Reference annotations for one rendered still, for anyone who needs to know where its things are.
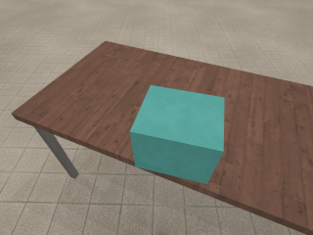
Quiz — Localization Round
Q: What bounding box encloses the table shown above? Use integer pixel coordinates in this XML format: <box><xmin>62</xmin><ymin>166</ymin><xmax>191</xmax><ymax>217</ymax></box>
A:
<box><xmin>11</xmin><ymin>41</ymin><xmax>313</xmax><ymax>235</ymax></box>

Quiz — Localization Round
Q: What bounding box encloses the carton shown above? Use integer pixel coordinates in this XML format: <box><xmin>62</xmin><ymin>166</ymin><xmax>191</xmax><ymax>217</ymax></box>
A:
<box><xmin>129</xmin><ymin>85</ymin><xmax>225</xmax><ymax>184</ymax></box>

